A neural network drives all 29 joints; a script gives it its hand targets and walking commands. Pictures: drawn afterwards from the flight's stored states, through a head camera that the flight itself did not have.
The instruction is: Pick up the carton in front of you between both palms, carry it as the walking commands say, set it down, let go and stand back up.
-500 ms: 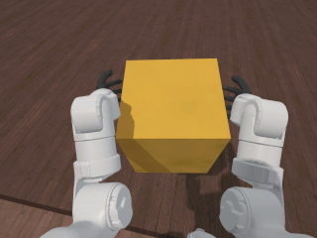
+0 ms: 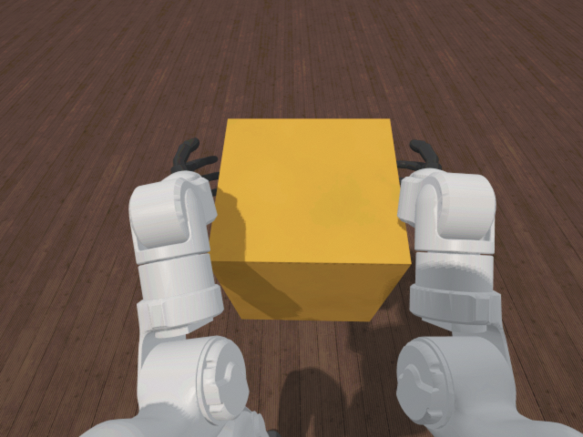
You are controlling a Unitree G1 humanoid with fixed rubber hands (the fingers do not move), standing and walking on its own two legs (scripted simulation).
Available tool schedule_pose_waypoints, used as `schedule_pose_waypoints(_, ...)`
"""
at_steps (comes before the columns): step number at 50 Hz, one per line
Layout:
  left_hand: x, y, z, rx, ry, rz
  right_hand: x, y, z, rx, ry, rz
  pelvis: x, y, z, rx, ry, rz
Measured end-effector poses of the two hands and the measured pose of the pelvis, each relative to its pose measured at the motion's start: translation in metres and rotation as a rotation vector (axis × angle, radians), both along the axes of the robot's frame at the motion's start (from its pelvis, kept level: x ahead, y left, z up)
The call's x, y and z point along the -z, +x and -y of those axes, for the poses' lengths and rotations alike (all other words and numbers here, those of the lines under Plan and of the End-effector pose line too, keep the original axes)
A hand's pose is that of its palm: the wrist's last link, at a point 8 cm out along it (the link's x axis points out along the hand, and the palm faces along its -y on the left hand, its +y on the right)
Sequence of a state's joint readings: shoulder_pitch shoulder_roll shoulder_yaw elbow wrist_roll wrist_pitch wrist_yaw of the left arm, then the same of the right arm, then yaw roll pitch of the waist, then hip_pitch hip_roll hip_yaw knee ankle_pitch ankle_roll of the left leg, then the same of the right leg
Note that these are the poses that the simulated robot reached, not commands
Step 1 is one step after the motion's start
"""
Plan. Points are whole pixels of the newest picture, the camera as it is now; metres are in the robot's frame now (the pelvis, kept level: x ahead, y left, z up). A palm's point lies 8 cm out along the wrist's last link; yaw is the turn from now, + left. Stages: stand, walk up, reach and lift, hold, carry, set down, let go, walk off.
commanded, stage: carry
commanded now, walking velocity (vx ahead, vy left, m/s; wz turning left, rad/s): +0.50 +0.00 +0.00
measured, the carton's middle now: (306, 231) +0.40 -0.05 +0.07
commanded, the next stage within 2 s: none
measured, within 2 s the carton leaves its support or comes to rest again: neither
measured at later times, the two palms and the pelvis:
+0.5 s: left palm (171, 24) +0.66 +0.10 +0.28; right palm (354, 9) +0.67 -0.18 +0.27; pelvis +0.31 -0.05 +0.07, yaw +2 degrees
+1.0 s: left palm (180, 27) +0.90 +0.13 +0.19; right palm (311, 11) +0.90 -0.15 +0.19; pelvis +0.59 -0.02 +0.08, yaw -1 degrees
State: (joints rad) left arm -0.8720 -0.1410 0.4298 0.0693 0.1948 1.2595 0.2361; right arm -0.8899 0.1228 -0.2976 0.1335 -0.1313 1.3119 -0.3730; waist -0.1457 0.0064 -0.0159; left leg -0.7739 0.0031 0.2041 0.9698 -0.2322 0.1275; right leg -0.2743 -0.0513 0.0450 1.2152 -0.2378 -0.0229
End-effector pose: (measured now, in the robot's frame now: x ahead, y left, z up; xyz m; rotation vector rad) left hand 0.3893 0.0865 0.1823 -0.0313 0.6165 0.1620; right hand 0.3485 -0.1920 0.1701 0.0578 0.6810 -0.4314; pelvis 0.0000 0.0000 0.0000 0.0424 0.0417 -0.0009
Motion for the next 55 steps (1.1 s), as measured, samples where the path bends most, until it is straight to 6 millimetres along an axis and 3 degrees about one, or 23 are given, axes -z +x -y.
schedule_pose_waypoints(3,-0.004,0.028,-0.001,-0.018,-0.018,-0.047,-0.011,0.026,-0.001,0.022,0.003,-0.044,-0.027,0.029,-0.005,0.009,-0.003,0.009)
schedule_pose_waypoints(8,-0.044,0.074,-0.019,-0.072,-0.033,0.018,-0.053,0.091,-0.016,-0.025,0.017,0.023,-0.062,0.08,-0.007,0.025,-0.023,0.004)
schedule_pose_waypoints(14,-0.091,0.131,-0.042,-0.122,-0.045,0.102,-0.106,0.171,-0.039,-0.116,-0.01,0.106,-0.082,0.153,0.004,0.013,-0.032,-0.016)
schedule_pose_waypoints(18,-0.106,0.177,-0.045,-0.14,-0.041,0.094,-0.12,0.221,-0.042,-0.147,-0.021,0.097,-0.086,0.208,0.017,-0.002,-0.034,-0.022)
schedule_pose_waypoints(21,-0.107,0.217,-0.036,-0.14,-0.03,0.072,-0.117,0.261,-0.033,-0.15,-0.014,0.076,-0.083,0.253,0.029,-0.006,-0.033,-0.023)
schedule_pose_waypoints(25,-0.094,0.272,-0.016,-0.142,0.012,0.05,-0.096,0.319,-0.013,-0.157,0.021,0.056,-0.067,0.308,0.046,-0.031,-0.044,-0.014)
schedule_pose_waypoints(30,-0.056,0.317,-0.001,-0.161,0.033,-0.067,-0.055,0.367,0.002,-0.154,0.065,-0.058,-0.079,0.352,0.054,-0.037,-0.032,-0.022)
schedule_pose_waypoints(35,-0.04,0.363,0.003,-0.166,0.009,-0.066,-0.04,0.412,0.007,-0.133,0.073,-0.05,-0.092,0.397,0.054,-0.029,-0.027,-0.037)
schedule_pose_waypoints(40,-0.03,0.411,-0.003,-0.169,-0.009,-0.038,-0.034,0.46,0.001,-0.126,0.066,-0.016,-0.097,0.457,0.046,-0.023,-0.027,-0.051)
schedule_pose_waypoints(49,-0.011,0.504,-0.044,-0.122,-0.003,0.0,-0.021,0.547,-0.04,-0.163,-0.026,0.018,-0.08,0.581,0.017,0.008,-0.029,-0.045)
schedule_pose_waypoints(55,-0.014,0.557,-0.041,-0.054,0.026,-0.053,-0.026,0.592,-0.035,-0.156,-0.035,-0.039,-0.096,0.646,0.011,0.015,-0.059,-0.055)
